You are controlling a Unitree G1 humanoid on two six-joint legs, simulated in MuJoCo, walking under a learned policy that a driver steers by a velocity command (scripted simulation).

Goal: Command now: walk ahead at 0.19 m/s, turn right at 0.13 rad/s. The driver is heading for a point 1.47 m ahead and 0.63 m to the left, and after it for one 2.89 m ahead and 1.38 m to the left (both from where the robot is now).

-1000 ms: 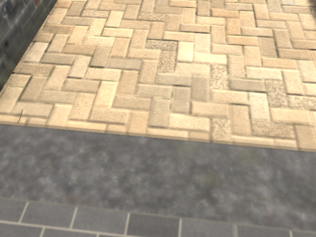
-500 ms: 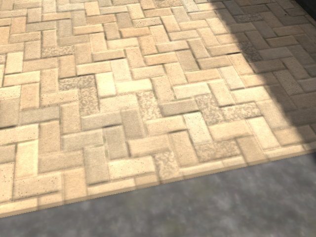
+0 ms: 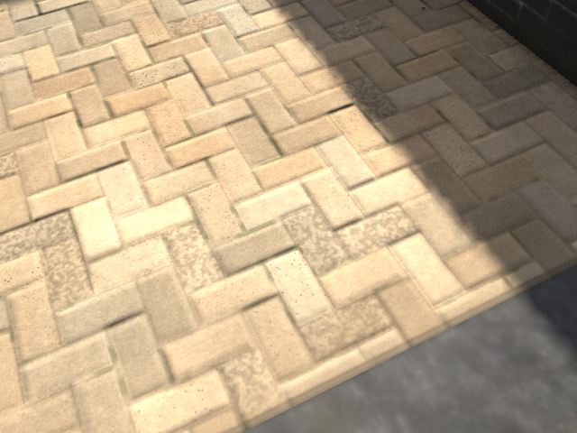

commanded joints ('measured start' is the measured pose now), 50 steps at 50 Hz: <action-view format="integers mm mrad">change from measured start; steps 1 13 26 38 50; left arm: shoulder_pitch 60 -47 -158 -225 -71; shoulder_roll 87 101 79 123 195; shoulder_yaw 4 3 -13 -13 23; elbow -25 -64 -138 -218 -197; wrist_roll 9 34 5 19 27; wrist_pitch -10 40 73 29 38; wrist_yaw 13 22 38 52 20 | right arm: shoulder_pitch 23 137 161 188 28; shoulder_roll -43 -112 -182 -155 -112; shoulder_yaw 4 -23 -71 -81 -36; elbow -32 6 -22 -16 -110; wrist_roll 8 29 7 -5 28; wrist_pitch -7 7 60 74 104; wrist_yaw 1 -1 -2 13 49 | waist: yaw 9 -18 -73 -117 2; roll -120 -30 92 -140 -225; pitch -98 -103 -130 -79 -109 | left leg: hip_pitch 107 450 396 121 237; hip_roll -47 144 19 -204 -129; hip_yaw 67 -351 -458 -85 57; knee -121 -544 -636 306 -52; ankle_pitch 102 437 -251 -269 -342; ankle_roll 32 349 229 12 -2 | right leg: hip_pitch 70 -389 -326 -118 51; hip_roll -248 -116 -98 -363 -425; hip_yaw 54 20 5 142 -17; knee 4 914 497 -50 69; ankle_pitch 885 -269 -192 263 534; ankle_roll -13 122 160 -47 -71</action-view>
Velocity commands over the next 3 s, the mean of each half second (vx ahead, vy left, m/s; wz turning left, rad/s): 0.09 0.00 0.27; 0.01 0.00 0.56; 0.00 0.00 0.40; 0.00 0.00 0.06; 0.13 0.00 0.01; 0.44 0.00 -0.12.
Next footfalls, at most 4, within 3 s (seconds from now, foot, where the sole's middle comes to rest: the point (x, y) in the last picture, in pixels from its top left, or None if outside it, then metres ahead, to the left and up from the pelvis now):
0.16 left None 0.21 0.10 -0.78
0.66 right None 0.16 -0.09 -0.78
1.12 left None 0.04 0.09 -0.78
1.60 right None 0.17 -0.05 -0.78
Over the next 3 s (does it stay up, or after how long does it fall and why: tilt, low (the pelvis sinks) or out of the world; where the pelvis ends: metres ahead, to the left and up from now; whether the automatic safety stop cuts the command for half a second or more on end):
stays up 0.27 0.21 -0.02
